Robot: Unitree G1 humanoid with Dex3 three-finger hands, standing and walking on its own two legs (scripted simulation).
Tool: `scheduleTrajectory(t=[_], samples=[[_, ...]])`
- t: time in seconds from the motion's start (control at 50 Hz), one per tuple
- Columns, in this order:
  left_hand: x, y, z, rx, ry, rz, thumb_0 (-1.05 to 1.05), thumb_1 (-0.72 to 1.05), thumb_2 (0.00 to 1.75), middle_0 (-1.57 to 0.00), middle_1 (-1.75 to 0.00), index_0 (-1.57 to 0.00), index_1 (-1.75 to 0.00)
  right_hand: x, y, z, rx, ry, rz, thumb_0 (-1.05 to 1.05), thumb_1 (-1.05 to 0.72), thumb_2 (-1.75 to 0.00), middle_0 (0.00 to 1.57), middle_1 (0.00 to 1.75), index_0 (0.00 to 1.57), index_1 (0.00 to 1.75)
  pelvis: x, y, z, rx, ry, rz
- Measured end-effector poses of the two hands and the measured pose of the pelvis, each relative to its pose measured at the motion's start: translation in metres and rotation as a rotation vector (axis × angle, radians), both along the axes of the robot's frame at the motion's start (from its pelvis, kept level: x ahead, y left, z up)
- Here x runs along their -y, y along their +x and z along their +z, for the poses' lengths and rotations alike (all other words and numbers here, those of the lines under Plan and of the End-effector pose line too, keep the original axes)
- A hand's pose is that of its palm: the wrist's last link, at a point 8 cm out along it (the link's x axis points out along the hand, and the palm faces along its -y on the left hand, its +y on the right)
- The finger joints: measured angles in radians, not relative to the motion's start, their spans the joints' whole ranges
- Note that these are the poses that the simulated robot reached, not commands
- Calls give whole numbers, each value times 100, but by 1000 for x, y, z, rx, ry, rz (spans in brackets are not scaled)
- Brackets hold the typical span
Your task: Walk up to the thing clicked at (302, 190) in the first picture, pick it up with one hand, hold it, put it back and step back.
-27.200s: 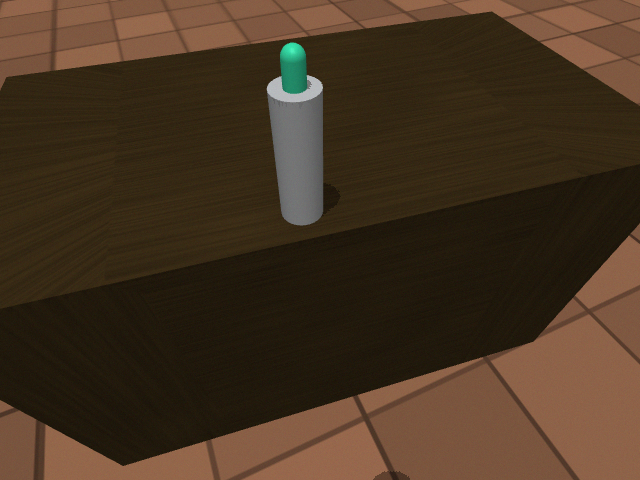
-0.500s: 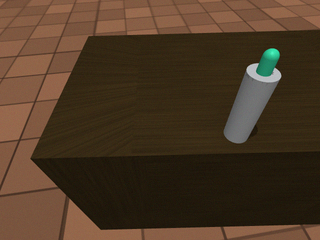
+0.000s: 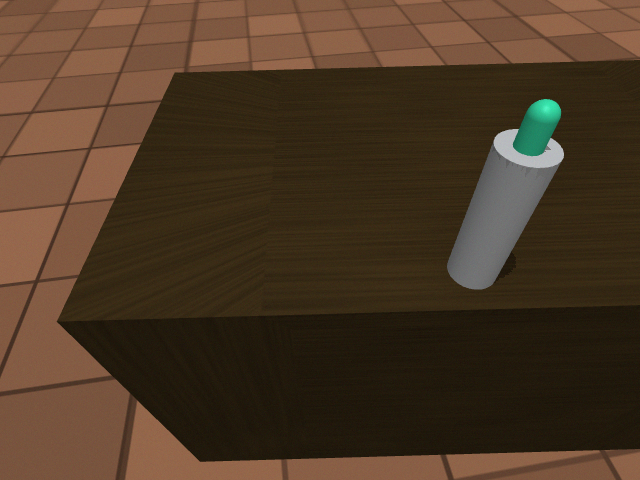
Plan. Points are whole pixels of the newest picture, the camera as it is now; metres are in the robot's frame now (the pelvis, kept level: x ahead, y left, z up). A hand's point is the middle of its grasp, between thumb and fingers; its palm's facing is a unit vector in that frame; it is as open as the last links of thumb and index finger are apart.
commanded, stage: stand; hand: right
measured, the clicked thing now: (502, 203) +0.40 -0.20 +0.15
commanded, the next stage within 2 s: step back in 1.56 s
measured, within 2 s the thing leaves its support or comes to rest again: neither
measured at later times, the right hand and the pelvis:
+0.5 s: hand out of the picture +0.06 -0.25 -0.16, palm faces -0.04 +0.94 -0.33, open 7.4 cm; pelvis +0.00 +0.00 +0.00, yaw +0 degrees
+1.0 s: hand out of the picture +0.06 -0.25 -0.16, palm faces -0.03 +0.94 -0.33, open 7.4 cm; pelvis +0.00 +0.00 +0.00, yaw +0 degrees
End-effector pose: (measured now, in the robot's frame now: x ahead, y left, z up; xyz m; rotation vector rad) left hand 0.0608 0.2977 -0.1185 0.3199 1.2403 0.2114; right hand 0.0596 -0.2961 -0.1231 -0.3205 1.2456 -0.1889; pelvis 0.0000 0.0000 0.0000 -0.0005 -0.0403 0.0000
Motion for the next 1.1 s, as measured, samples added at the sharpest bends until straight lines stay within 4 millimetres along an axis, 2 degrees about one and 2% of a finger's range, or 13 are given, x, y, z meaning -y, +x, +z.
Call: scheduleTrajectory(t=[0.2,0.52,0.86,1.1], samples=[[-1,3,1,13,2,-3,1,91,90,-21,-30,-20,-30,-2,3,0,14,2,1,1,-91,-90,21,30,20,30,-1,-1,0,3,1,-2],[-3,-4,1,-16,6,3,1,91,90,-21,-30,-20,-30,-2,-4,-2,-14,7,-3,1,-90,-90,21,30,20,30,-1,-1,0,-2,2,-2],[1,4,2,11,5,-6,1,91,90,-21,-30,-20,-30,0,2,-1,7,7,-4,1,-91,-90,21,30,20,30,1,0,0,0,2,-1],[1,2,1,-2,2,-3,1,91,90,-21,-30,-20,-30,1,-2,-1,-11,5,-5,1,-91,-90,21,30,20,30,1,1,0,-4,1,0]])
